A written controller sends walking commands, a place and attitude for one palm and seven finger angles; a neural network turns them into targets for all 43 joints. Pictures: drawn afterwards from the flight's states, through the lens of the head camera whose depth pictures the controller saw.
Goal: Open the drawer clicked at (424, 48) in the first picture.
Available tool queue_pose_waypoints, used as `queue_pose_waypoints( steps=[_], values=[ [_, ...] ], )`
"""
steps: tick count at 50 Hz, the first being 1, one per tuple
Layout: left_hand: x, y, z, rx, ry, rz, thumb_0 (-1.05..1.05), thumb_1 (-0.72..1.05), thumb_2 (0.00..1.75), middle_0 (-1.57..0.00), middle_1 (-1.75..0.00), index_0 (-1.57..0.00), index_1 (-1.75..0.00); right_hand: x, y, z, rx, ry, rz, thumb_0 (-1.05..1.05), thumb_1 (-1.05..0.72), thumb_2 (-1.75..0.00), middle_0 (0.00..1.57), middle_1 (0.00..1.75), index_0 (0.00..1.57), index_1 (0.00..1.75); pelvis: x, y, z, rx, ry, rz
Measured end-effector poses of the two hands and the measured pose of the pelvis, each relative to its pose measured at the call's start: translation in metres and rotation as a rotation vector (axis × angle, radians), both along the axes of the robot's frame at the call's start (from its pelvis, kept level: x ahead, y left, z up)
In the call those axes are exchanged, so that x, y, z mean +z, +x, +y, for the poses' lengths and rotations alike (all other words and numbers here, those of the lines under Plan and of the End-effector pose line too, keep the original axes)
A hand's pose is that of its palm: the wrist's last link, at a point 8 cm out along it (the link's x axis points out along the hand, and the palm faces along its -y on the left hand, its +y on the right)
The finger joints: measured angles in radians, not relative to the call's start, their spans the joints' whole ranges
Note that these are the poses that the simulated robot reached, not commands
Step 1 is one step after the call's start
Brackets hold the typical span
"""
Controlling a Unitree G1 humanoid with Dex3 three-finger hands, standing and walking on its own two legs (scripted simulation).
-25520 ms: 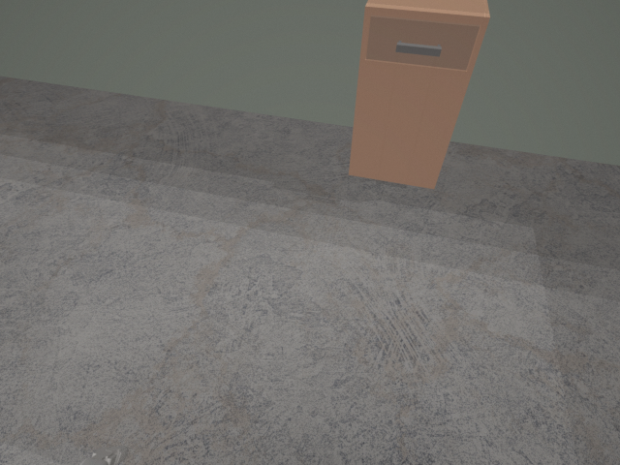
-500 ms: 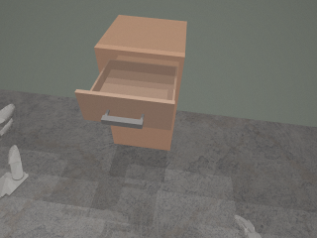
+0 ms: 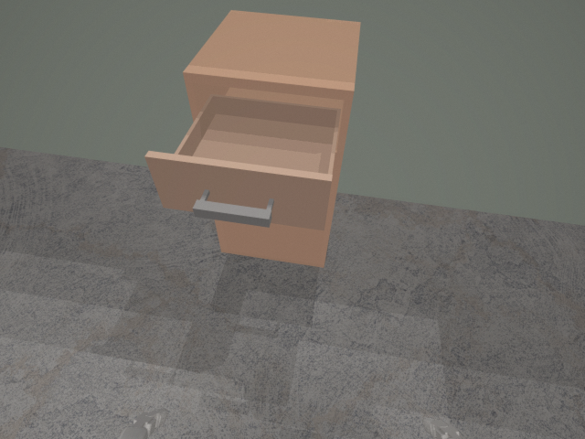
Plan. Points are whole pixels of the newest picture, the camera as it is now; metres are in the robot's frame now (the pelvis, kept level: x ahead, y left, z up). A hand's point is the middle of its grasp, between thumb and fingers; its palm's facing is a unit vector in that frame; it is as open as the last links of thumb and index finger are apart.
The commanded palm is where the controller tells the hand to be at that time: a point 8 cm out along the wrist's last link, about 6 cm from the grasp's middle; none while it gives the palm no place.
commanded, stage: let the arm hang, fingers relaxed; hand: left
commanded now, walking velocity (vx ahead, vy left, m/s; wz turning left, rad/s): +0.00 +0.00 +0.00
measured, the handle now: (235, 205) +0.57 +0.13 -0.08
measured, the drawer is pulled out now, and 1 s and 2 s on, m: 0.30 0.30 0.30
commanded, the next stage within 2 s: look to check the result in 0.86 s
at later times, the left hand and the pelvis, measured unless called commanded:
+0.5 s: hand out of the picture -0.03 +0.17 -0.16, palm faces +0.02 -0.98 -0.18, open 7.4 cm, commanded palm none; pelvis +0.00 +0.00 +0.02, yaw +0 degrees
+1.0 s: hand out of the picture +0.00 +0.16 -0.16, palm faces +0.03 -0.99 -0.17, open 7.4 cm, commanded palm none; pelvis +0.01 +0.00 +0.02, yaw +0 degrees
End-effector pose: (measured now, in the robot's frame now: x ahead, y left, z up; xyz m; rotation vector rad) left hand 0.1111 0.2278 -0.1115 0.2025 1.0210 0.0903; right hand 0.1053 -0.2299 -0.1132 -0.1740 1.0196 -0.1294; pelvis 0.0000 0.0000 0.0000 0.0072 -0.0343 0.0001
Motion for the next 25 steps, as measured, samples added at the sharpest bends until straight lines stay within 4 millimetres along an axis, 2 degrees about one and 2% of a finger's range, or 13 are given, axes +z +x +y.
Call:
queue_pose_waypoints(
  steps=[2, 4, 9, 13, 18, 25],
  values=[
    [-0.019, -0.036, -0.014, 0.041, -0.052, 0.134, 0.00, 0.93, 0.89, -0.20, -0.30, -0.19, -0.30, -0.002, -0.018, 0.003, -0.017, 0.003, 0.073, 0.01, -0.91, -0.90, 0.20, 0.30, 0.20, 0.30, 0.003, 0.000, -0.002, 0.001, -0.009, -0.004],
    [-0.024, -0.061, -0.007, 0.094, -0.042, 0.203, -0.02, 0.99, 0.89, -0.21, -0.30, -0.20, -0.30, -0.004, -0.038, 0.005, -0.022, -0.001, 0.157, 0.01, -0.91, -0.90, 0.20, 0.30, 0.20, 0.30, 0.007, 0.000, -0.004, 0.004, -0.018, -0.002],
    [-0.024, -0.118, 0.007, 0.135, -0.019, 0.371, -0.02, 0.99, 0.89, -0.21, -0.30, -0.20, -0.30, -0.006, -0.078, -0.007, -0.055, -0.043, 0.312, 0.00, -0.94, -0.90, 0.21, 0.30, 0.20, 0.30, 0.012, 0.001, -0.002, 0.005, -0.027, 0.002],
    [-0.019, -0.148, 0.012, 0.150, -0.003, 0.467, -0.01, 0.95, 0.89, -0.20, -0.30, -0.20, -0.30, -0.007, -0.102, -0.008, -0.075, -0.044, 0.390, 0.00, -0.93, -0.90, 0.20, 0.30, 0.20, 0.30, 0.015, 0.002, 0.000, 0.002, -0.026, 0.000],
    [-0.017, -0.163, 0.009, 0.151, -0.004, 0.516, 0.00, 0.93, 0.89, -0.20, -0.30, -0.19, -0.30, -0.011, -0.121, 0.003, -0.092, -0.017, 0.436, 0.00, -0.92, -0.90, 0.20, 0.30, 0.20, 0.30, 0.016, 0.002, 0.002, -0.002, -0.022, -0.005],
    [-0.020, -0.148, -0.004, 0.134, -0.030, 0.474, 0.01, 0.91, 0.89, -0.20, -0.30, -0.19, -0.30, -0.017, -0.128, 0.026, -0.103, 0.044, 0.443, 0.00, -0.91, -0.90, 0.20, 0.30, 0.20, 0.30, 0.016, 0.002, 0.004, -0.006, -0.018, -0.010]
  ],
)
